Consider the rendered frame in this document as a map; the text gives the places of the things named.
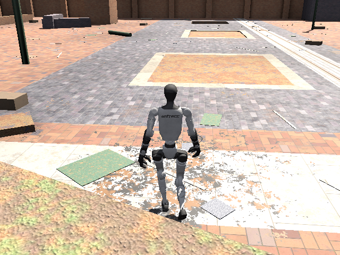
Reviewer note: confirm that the right robot upper arm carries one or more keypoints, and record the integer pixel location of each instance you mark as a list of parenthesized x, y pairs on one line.
[(189, 121)]

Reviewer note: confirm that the robot left foot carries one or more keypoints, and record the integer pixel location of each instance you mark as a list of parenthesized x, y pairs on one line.
[(165, 207)]

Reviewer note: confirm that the left robot upper arm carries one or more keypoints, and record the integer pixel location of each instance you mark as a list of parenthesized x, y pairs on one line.
[(151, 121)]

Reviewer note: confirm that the robot left forearm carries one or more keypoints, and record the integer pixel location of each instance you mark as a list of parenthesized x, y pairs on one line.
[(145, 144)]

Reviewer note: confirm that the robot left hand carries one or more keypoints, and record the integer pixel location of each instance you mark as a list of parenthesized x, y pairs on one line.
[(141, 160)]

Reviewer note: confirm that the robot right forearm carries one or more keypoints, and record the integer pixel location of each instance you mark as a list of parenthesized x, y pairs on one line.
[(195, 140)]

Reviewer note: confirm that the humanoid robot head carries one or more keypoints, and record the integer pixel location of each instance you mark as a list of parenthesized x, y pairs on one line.
[(170, 92)]

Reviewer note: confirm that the robot right hand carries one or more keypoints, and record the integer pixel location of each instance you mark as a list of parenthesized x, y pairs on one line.
[(193, 149)]

